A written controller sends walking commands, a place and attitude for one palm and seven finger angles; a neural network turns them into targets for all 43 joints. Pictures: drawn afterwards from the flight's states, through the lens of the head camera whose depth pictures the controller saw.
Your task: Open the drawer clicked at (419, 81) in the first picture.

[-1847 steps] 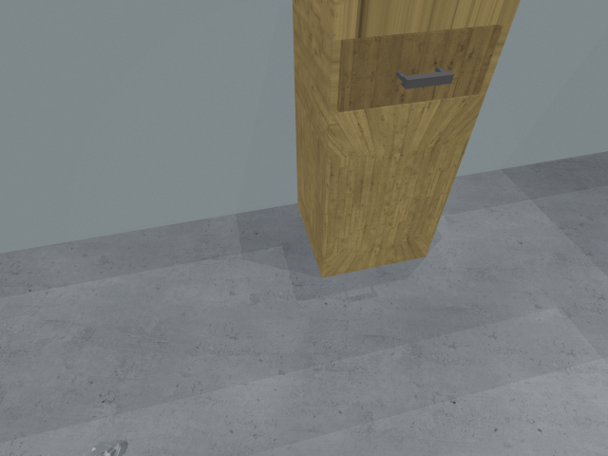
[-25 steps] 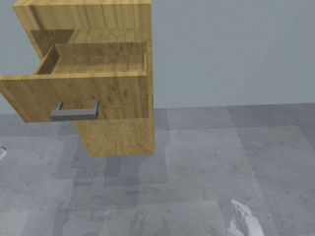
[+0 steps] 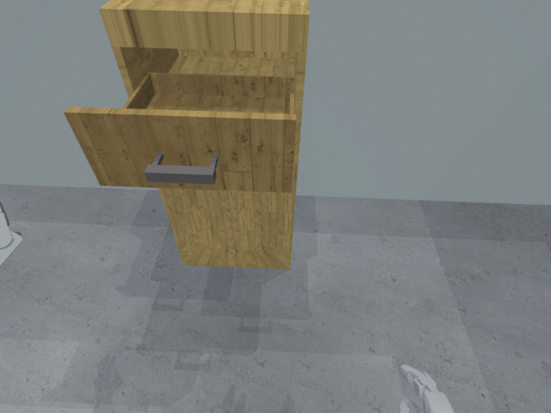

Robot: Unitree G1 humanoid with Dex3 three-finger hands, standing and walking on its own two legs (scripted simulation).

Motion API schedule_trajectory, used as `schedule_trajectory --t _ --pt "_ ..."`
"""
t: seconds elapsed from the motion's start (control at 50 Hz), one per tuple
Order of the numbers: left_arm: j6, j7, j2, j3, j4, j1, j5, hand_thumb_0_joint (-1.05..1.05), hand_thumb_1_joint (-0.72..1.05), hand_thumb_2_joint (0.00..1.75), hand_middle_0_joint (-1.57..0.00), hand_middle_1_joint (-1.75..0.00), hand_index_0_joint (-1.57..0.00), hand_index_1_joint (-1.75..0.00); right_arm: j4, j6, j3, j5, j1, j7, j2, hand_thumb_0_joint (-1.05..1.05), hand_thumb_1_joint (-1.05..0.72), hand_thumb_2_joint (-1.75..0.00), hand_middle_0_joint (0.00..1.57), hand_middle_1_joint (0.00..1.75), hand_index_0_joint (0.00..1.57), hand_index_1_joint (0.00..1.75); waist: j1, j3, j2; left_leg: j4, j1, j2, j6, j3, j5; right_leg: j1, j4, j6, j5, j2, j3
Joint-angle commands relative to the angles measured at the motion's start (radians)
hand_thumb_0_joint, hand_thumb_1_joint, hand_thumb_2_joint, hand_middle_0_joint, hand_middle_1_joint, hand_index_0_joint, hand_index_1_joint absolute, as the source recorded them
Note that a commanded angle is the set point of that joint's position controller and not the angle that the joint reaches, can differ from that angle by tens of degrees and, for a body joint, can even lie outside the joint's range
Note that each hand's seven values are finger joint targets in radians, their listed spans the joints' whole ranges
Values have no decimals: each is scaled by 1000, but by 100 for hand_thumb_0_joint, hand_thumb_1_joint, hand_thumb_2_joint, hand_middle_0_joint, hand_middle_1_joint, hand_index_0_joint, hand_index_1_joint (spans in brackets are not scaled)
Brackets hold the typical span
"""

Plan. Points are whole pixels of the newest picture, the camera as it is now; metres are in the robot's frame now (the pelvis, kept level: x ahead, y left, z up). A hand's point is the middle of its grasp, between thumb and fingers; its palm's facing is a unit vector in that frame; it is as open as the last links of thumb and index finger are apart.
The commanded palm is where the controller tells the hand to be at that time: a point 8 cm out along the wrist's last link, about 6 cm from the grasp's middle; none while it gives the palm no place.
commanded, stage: stop stepping back and stand still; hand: left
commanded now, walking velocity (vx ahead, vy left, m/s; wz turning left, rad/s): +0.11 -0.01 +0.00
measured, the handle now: (184, 166) +0.52 +0.21 +0.07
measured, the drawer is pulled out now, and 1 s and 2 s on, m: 0.29 0.29 0.29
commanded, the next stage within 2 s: let the arm hang, fingers relaxed in 0.60 s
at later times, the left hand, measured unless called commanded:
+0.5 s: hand (84, 216) +0.25 +0.21 +0.23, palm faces +0.36 -0.76 -0.54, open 7.4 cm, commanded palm +0.17 +0.27 +0.26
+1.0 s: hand out of the picture +0.06 +0.18 -0.16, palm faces -0.06 -0.98 -0.18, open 7.3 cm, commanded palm none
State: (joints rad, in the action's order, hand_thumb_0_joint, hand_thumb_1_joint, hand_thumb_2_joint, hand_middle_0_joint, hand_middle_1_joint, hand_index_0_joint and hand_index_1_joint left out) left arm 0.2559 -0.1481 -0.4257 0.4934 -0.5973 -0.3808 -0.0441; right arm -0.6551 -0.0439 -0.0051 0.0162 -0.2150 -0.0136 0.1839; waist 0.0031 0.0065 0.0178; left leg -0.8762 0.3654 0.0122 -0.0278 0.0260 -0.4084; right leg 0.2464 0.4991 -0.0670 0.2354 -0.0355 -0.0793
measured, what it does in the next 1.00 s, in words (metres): stands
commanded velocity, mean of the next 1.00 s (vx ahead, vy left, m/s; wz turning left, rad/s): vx -0.02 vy -0.01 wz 0.00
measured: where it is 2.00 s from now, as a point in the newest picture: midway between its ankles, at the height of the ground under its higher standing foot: outside the picture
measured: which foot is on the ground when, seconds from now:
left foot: down 0.00-1.00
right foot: down 0.00-1.00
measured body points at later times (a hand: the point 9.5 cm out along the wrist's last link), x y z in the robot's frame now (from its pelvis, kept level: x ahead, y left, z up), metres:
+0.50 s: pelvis +0.02 -0.01 +0.00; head +0.05 -0.02 +0.45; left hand +0.22 +0.25 +0.26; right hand +0.17 -0.25 -0.09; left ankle +0.02 +0.12 -0.73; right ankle +0.04 -0.09 -0.73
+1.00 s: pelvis -0.02 +0.01 -0.01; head +0.00 +0.01 +0.44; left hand +0.07 +0.23 -0.15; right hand +0.06 -0.24 -0.14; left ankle +0.02 +0.12 -0.73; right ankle +0.04 -0.09 -0.73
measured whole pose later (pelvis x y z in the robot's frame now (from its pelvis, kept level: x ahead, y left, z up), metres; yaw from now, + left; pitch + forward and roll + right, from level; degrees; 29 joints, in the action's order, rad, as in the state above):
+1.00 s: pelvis -0.02 +0.01 -0.01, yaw -2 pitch -2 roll +1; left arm -0.08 -0.01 -0.17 0.00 0.78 -0.29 0.03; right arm -0.88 0.01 -0.01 -0.02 -0.20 0.01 0.22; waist 0.03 -0.06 -0.02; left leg -0.59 0.30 -0.02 -0.02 0.01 -0.26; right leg 0.34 0.59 -0.03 0.22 0.01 -0.06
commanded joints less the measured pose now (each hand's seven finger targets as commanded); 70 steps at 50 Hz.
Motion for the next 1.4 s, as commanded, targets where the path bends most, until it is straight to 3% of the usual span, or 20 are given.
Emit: schedule_trajectory --t 0.0,0.02,0.06,0.08,0.12,0.2,0.26,0.32,0.4,0.46,0.56,0.66,0.68,0.76,0.84,0.92,0.96,1.04,1.22,1.38 --pt "17 -12 -172 66 -227 17 -11 0 90 90 -20 -30 -20 -30 190 -42 35 -2 106 -25 110 0 -90 -90 20 30 20 30 30 14 -119 319 -185 21 -9 41 59 154 -262 -75 376 224 224" --pt "20 -16 -181 69 -283 14 -13 0 90 90 -20 -30 -20 -30 197 -52 35 -6 99 -31 115 0 -90 -90 20 30 20 30 35 21 -52 410 -238 9 -11 39 55 159 -191 -50 379 175 181" --pt "46 -31 -195 87 -443 14 -14 0 90 90 -20 -30 -20 -30 223 -71 45 -23 104 -33 152 0 -90 -90 20 30 20 30 17 42 280 655 -289 256 -105 -384 -167 256 176 29 277 19 74" --pt "57 -36 -215 91 -488 31 1 0 90 90 -20 -30 -20 -30 225 -89 37 -26 101 -23 125 0 -90 -90 20 30 20 30 22 34 287 704 -238 352 -161 -480 -125 284 364 44 272 -6 68" --pt "46 -34 -257 149 -445 -29 0 0 90 90 -20 -30 -20 -30 190 -115 44 -22 79 -15 114 0 -90 -90 20 30 20 30 10 58 177 650 -205 304 -138 -345 119 247 451 56 217 29 89" --pt "12 -37 -231 160 -362 -102 -14 0 90 90 -20 -30 -20 -30 158 -116 42 -7 64 0 113 0 -90 -90 20 30 20 30 12 77 200 484 -274 225 -77 -106 659 145 182 71 110 15 7" --pt "1 -27 -224 165 -265 -73 -21 0 90 90 -20 -30 -20 -30 165 -100 44 5 70 -2 131 0 -90 -90 20 30 20 30 21 52 170 458 -164 215 -36 -62 561 -51 -40 71 3 6 -11" --pt "3 -21 -228 175 -178 -58 -22 0 90 90 -20 -30 -20 -30 178 -87 50 17 68 -4 132 0 -90 -90 20 30 20 30 34 48 7 377 -42 103 18 -9 312 -178 -135 28 -360 117 172" --pt "7 -24 -227 175 -252 -158 -30 0 90 90 -20 -30 -20 -30 199 -63 55 28 84 2 115 0 -90 -90 20 30 20 30 20 122 -138 258 -36 33 31 -4 98 -194 -193 -4 -435 240 274" --pt "26 -38 -248 197 -347 -227 -26 0 90 90 -20 -30 -20 -30 219 -54 42 24 98 -9 103 0 -90 -90 20 30 20 30 8 174 -99 278 14 40 21 -40 40 -281 -155 -10 -533 265 248" --pt "44 -46 -248 198 -389 -229 -34 0 90 90 -20 -30 -20 -30 210 -68 59 12 101 -32 138 0 -90 -90 20 30 20 30 6 163 69 456 -162 105 8 -98 490 -176 -65 57 -353 115 128" --pt "39 -39 -224 182 -279 -156 -29 0 90 90 -20 -30 -20 -30 193 -72 59 14 95 -44 138 0 -90 -90 20 30 20 30 12 76 81 508 -91 107 4 -95 403 -161 -88 66 -243 71 109" --pt "-100 118 33 -406 597 -106 58 0 90 90 -20 -30 -20 -30 -6 -172 90 41 175 28 319 0 -90 -90 20 30 20 30 60 -43 98 346 -3 88 0 -124 516 20 78 46 -321 145 58" --pt "-228 149 37 -369 736 -1 82 0 90 90 -20 -30 -20 -30 -63 -59 77 -9 60 25 259 0 -90 -90 20 30 20 30 10 79 -31 417 28 144 -51 -183 441 14 87 37 -50 99 88" --pt "-250 151 25 -396 978 105 90 0 90 90 -20 -30 -20 -30 -79 -10 55 -27 61 18 216 0 -90 -90 20 30 20 30 12 56 -309 344 -25 46 -32 -127 213 32 -52 0 -40 172 189" --pt "-279 140 50 -435 1204 160 73 0 90 90 -20 -30 -20 -30 -149 41 28 -40 9 15 159 0 -90 -90 20 30 20 30 28 -14 -130 378 -97 24 -19 -107 124 129 -147 -1 233 168 213" --pt "-280 136 57 -440 1299 140 69 0 90 90 -20 -30 -20 -30 -175 46 23 -43 9 11 150 0 -90 -90 20 30 20 30 12 -45 70 490 -25 57 -28 -159 30 65 -120 23 214 121 178" --pt "-267 130 102 -427 1453 39 67 0 90 90 -20 -30 -20 -30 -225 58 33 -41 -31 -4 131 0 -90 -90 20 30 20 30 -15 -27 212 555 26 63 -26 -164 -103 -49 -116 21 150 93 136" --pt "-260 125 140 -449 1622 24 58 0 90 90 -20 -30 -20 -30 -344 68 37 -35 -215 -16 68 0 -90 -90 20 30 20 30 15 -84 -31 496 -53 51 -21 -129 -19 56 -227 3 285 128 180" --pt "-263 117 175 -447 1675 11 58 0 90 90 -20 -30 -20 -30 -402 60 27 -41 -259 -21 23 0 -90 -90 20 30 20 30 12 -104 -48 521 -48 60 -26 -132 19 59 -205 8 246 115 169"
